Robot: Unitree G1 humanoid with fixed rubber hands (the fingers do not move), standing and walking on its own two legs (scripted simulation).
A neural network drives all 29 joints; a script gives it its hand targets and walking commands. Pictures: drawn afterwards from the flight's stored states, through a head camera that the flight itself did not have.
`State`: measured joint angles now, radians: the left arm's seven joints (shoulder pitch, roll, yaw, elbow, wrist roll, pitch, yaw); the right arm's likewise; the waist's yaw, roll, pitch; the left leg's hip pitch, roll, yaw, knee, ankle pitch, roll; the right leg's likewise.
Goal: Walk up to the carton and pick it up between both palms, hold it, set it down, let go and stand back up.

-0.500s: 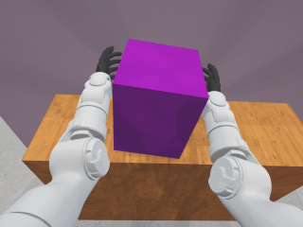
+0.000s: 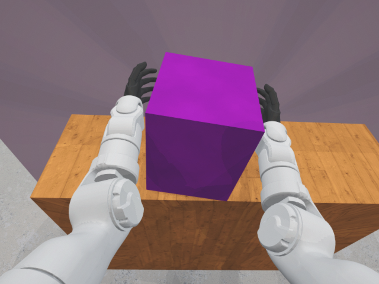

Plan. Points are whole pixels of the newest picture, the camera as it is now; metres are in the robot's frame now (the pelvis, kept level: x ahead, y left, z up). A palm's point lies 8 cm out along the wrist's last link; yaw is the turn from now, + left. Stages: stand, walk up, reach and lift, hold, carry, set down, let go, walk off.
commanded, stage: set down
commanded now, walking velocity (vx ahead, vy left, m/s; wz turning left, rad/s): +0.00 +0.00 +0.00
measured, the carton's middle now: (197, 130) +0.42 -0.01 +0.09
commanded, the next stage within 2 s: none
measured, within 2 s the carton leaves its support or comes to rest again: neither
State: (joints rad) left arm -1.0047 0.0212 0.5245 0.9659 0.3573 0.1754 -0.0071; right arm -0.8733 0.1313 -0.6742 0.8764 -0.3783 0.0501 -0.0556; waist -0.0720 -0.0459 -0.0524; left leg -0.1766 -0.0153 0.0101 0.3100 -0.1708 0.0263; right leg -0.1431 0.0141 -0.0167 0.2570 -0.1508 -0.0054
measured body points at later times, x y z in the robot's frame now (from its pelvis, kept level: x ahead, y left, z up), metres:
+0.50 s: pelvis +0.00 +0.00 +0.00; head +0.01 +0.03 +0.45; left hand +0.45 +0.14 +0.15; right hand +0.41 -0.16 +0.14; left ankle -0.01 +0.10 -0.75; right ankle -0.01 -0.11 -0.75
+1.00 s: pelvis +0.00 +0.00 +0.00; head +0.01 +0.03 +0.45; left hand +0.45 +0.14 +0.14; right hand +0.41 -0.15 +0.14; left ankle -0.01 +0.10 -0.75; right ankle -0.01 -0.11 -0.75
